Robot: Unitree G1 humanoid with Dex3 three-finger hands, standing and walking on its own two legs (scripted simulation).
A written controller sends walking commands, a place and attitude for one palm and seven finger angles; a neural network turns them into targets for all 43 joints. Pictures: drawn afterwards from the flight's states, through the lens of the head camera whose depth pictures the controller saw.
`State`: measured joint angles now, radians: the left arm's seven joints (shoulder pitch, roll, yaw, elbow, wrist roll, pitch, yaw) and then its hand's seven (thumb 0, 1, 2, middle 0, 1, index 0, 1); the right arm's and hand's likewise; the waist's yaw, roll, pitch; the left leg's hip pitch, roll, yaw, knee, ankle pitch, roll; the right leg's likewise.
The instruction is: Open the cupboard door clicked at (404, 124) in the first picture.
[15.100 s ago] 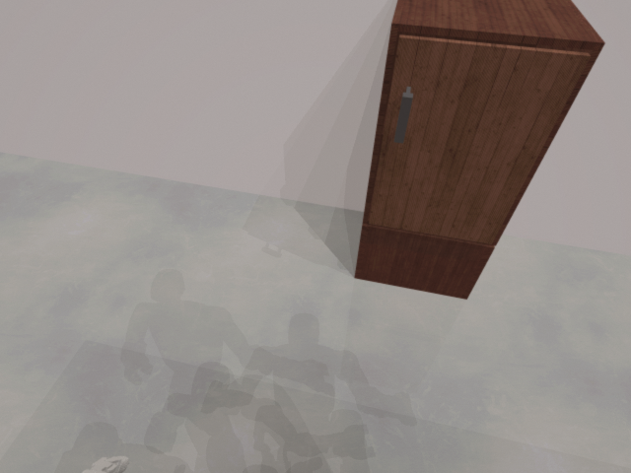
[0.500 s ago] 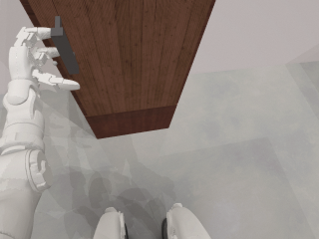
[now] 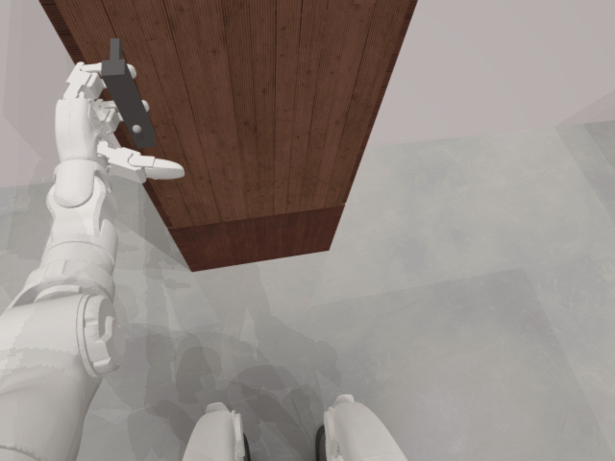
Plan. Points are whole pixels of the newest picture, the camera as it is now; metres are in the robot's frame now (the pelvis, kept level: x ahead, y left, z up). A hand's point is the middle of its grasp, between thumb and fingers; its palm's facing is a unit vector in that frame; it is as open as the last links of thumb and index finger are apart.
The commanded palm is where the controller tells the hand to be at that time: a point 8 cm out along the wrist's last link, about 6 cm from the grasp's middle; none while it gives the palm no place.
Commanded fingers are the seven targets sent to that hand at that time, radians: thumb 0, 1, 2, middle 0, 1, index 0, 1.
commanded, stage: slide the fingers in behind the handle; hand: left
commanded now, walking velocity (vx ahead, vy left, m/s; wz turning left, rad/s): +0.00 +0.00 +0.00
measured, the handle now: (131, 95) +0.57 +0.18 +0.08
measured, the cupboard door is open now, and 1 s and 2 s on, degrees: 0 0 20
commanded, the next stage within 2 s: close the thumb around the handle in 0.54 s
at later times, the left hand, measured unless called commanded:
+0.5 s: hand (141, 126) +0.52 +0.17 +0.07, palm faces +0.10 -0.99 -0.02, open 13.9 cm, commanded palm +0.50 +0.21 +0.07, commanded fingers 0.00 -0.50 0.30 -0.30 -1.20 -0.30 -1.20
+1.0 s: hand (154, 124) +0.53 +0.15 +0.07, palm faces +0.09 -1.00 -0.01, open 10.3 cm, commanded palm +0.50 +0.20 +0.07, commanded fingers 0.00 0.56 0.76 -0.38 -1.31 -0.38 -1.31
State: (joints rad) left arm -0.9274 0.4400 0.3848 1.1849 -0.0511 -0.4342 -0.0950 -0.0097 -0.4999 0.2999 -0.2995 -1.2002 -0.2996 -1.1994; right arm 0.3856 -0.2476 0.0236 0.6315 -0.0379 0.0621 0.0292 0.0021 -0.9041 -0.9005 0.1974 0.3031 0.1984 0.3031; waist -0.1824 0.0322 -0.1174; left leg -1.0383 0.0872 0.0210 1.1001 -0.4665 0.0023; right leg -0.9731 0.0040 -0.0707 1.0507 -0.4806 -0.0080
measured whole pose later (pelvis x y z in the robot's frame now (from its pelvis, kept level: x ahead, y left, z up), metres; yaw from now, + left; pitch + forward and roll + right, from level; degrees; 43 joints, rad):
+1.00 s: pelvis +0.00 +0.00 +0.00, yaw +0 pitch +24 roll -3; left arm -0.97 0.41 0.36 1.21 -0.04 -0.44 -0.04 0.00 0.04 0.53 -0.34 -1.26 -0.34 -1.26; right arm 0.39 -0.25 0.02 0.65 -0.05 0.06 0.04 0.00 -0.90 -0.90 0.20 0.30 0.20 0.30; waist -0.19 0.04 -0.12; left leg -1.05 0.08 0.01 1.10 -0.47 0.00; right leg -0.99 0.00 -0.07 1.06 -0.48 -0.01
